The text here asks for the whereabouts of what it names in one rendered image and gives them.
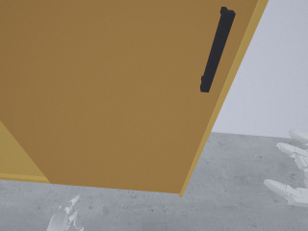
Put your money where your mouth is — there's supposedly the wardrobe door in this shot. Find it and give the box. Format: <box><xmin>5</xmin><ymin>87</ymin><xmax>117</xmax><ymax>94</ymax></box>
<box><xmin>0</xmin><ymin>0</ymin><xmax>258</xmax><ymax>194</ymax></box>
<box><xmin>0</xmin><ymin>120</ymin><xmax>45</xmax><ymax>177</ymax></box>

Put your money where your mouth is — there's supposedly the left robot hand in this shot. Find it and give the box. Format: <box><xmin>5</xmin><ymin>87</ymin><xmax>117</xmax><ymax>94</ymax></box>
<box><xmin>46</xmin><ymin>192</ymin><xmax>84</xmax><ymax>231</ymax></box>

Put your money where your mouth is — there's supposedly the right robot hand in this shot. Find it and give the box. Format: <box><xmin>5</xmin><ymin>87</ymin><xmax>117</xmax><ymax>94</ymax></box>
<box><xmin>264</xmin><ymin>129</ymin><xmax>308</xmax><ymax>208</ymax></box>

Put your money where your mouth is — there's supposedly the handle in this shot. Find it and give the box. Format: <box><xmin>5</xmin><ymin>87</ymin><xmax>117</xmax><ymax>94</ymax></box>
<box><xmin>200</xmin><ymin>7</ymin><xmax>236</xmax><ymax>92</ymax></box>

